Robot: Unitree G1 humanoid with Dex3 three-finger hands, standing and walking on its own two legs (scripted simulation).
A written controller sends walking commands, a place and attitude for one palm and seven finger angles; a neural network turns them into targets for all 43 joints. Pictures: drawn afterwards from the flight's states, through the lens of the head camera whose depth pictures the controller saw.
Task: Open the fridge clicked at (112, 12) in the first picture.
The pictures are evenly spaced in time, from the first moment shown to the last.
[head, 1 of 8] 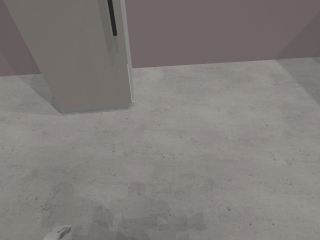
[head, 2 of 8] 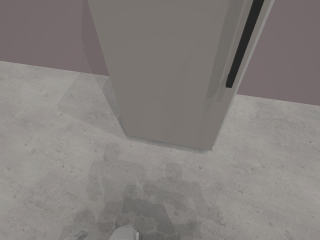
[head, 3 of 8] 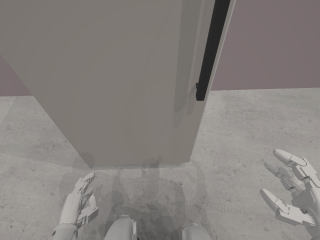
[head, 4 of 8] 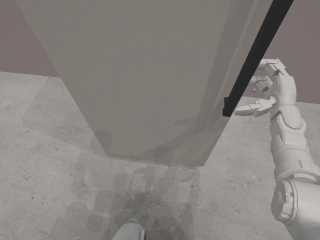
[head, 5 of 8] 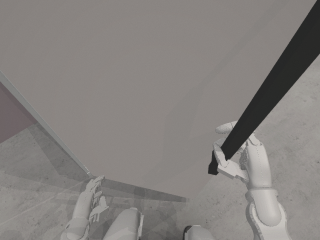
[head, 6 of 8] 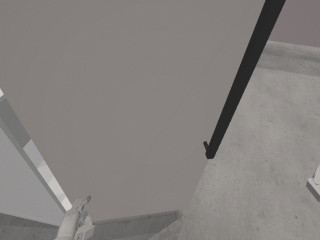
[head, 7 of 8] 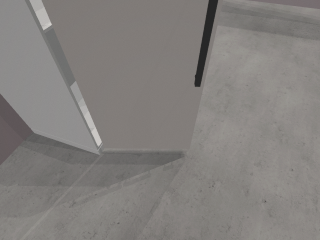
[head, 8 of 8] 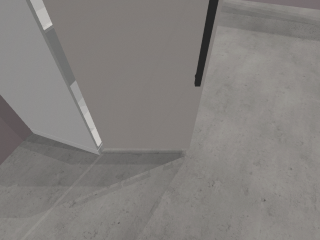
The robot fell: no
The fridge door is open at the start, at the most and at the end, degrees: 0 80 71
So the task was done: yes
